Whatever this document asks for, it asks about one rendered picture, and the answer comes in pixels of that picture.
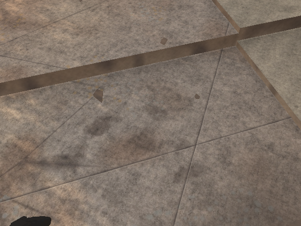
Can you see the left robot hand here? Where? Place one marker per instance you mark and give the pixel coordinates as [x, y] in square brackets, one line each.
[33, 221]

